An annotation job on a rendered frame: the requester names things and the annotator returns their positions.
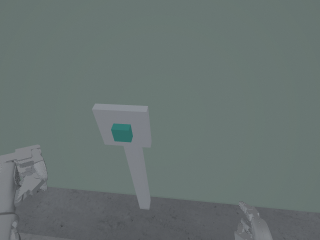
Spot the button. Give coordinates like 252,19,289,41
111,123,133,143

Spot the left robot hand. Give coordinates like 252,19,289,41
0,144,48,213

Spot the left robot forearm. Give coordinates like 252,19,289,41
0,212,21,240

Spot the right robot hand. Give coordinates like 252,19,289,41
234,201,273,240

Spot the panel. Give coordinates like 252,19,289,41
92,103,152,210

